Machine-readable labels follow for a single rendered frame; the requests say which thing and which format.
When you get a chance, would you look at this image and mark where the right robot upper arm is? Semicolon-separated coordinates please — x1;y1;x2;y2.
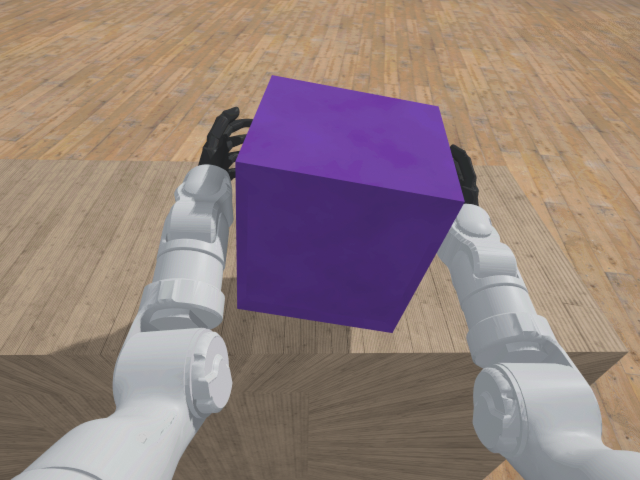
473;363;640;480

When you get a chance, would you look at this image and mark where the carton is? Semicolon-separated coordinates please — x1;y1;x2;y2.
235;75;465;333

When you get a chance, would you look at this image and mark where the right robot forearm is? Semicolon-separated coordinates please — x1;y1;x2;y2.
437;204;602;436

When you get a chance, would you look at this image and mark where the left robot upper arm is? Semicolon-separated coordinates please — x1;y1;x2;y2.
11;328;232;480

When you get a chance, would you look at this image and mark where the pedestal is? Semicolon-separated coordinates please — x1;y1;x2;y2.
0;159;629;480

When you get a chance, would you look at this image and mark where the right robot hand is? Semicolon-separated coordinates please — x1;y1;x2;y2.
450;144;479;206

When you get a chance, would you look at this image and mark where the left robot hand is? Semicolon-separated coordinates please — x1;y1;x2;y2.
198;107;253;181

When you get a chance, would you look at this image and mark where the left robot forearm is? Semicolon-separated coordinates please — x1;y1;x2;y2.
113;164;234;404

